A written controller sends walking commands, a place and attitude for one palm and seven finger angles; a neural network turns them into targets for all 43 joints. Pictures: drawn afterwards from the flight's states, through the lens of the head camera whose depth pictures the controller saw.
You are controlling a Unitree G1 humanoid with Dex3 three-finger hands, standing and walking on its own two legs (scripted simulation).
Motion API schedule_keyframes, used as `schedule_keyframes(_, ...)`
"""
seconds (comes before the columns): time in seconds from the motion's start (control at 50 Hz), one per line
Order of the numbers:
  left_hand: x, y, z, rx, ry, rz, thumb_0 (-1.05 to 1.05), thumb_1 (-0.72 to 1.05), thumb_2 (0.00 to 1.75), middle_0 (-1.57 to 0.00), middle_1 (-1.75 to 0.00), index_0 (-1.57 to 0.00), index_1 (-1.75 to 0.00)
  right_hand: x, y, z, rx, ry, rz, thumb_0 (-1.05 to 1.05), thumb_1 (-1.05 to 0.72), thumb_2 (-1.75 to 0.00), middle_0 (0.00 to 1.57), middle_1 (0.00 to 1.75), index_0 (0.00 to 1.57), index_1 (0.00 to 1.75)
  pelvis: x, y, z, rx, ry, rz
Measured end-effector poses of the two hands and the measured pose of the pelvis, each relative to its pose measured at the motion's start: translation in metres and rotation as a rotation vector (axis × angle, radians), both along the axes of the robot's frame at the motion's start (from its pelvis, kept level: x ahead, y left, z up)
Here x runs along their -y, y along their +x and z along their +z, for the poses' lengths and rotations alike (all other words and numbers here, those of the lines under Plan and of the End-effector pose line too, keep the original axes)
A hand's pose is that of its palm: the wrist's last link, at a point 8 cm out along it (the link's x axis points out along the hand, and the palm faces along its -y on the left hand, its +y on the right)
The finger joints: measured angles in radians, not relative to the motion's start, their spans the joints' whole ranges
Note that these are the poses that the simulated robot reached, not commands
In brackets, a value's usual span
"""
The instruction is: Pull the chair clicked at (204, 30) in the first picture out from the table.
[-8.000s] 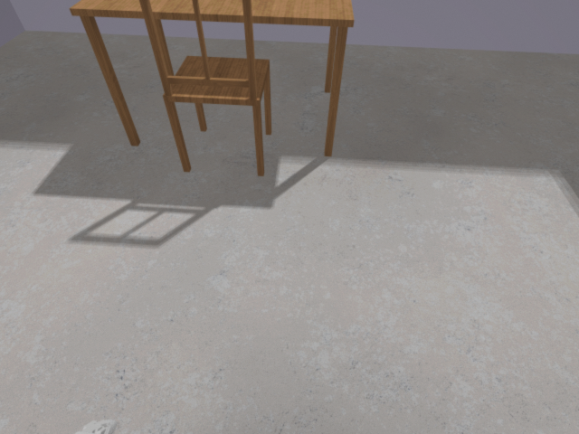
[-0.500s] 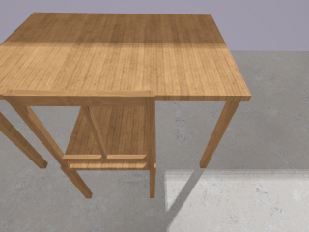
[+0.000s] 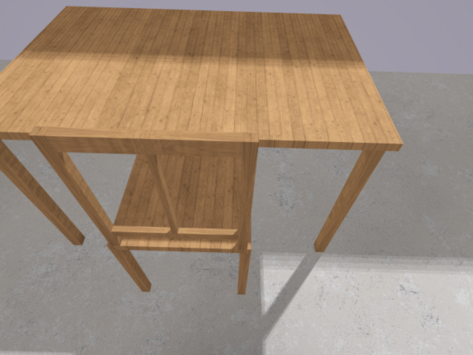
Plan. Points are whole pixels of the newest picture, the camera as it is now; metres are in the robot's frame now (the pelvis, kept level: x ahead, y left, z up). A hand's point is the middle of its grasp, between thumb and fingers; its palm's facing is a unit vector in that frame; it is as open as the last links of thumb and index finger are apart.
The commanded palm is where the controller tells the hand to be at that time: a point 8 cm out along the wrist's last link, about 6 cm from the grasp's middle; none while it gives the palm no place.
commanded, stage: come to a stop and stand still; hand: left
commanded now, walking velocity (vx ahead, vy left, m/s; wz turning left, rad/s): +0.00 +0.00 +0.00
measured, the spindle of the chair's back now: (165, 197) +0.44 +0.20 -0.08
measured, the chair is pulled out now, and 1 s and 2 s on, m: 0.00 0.00 0.00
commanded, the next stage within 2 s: look again from close up in 0.30 s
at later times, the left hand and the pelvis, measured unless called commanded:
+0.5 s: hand out of the picture -0.04 +0.15 -0.18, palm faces +0.02 -0.98 -0.19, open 7.4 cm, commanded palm none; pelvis -0.03 -0.01 +0.00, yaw +2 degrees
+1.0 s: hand out of the picture -0.01 +0.17 -0.18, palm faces +0.03 -0.98 -0.18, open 7.4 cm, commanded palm none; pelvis -0.01 +0.00 +0.00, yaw +1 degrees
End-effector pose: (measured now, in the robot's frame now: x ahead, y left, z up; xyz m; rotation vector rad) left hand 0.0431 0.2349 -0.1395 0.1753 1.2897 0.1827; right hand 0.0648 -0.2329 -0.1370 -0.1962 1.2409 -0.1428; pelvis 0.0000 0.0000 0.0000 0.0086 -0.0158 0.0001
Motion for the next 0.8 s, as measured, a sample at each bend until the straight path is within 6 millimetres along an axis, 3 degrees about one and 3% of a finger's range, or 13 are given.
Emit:
schedule_keyframes(0.16, 0.018, -0.034, 0.004, -0.044, -0.008, -0.028, 0.01, 0.91, 0.90, -0.20, -0.30, -0.20, -0.30, 0.001, -0.021, -0.006, -0.007, 0.051, -0.049, 0.00, -0.93, -0.90, 0.21, 0.30, 0.20, 0.29, 0.009, -0.008, 0.003, 0.009, 0.003, -0.010)
schedule_keyframes(0.38, 0.037, -0.076, 0.001, -0.110, -0.043, -0.001, 0.01, 0.91, 0.90, -0.20, -0.30, -0.20, -0.30, 0.008, -0.091, -0.005, -0.174, 0.044, -0.054, 0.00, -0.92, -0.90, 0.20, 0.30, 0.19, 0.29, 0.016, -0.018, 0.006, 0.014, -0.008, 0.001)
schedule_keyframes(0.48, 0.035, -0.086, -0.005, -0.112, -0.046, 0.001, 0.01, 0.91, 0.90, -0.20, -0.30, -0.20, -0.30, 0.003, -0.108, -0.010, -0.180, 0.051, -0.043, 0.00, -0.91, -0.90, 0.20, 0.30, 0.19, 0.29, 0.014, -0.025, -0.001, 0.006, -0.024, 0.027)
schedule_keyframes(0.6, 0.025, -0.078, -0.008, -0.082, -0.036, 0.005, 0.01, 0.91, 0.90, -0.20, -0.30, -0.20, -0.30, -0.010, -0.109, -0.014, -0.168, 0.068, -0.042, 0.00, -0.91, -0.90, 0.20, 0.30, 0.19, 0.29, 0.009, -0.024, -0.005, 0.006, -0.018, 0.030)
schedule_keyframes(0.7, 0.020, -0.066, -0.007, -0.048, -0.034, 0.004, 0.01, 0.91, 0.90, -0.20, -0.30, -0.20, -0.30, -0.019, -0.096, -0.013, -0.141, 0.076, -0.029, 0.00, -0.91, -0.90, 0.20, 0.30, 0.19, 0.29, 0.005, -0.022, -0.004, 0.004, -0.015, 0.027)
schedule_keyframes(0.8, 0.017, -0.057, -0.007, -0.031, -0.037, 0.009, 0.01, 0.91, 0.90, -0.20, -0.30, -0.20, -0.30, -0.016, -0.085, -0.010, -0.129, 0.053, -0.020, 0.02, -0.93, -0.90, 0.21, 0.30, 0.20, 0.29, 0.002, -0.018, -0.002, 0.004, -0.013, 0.027)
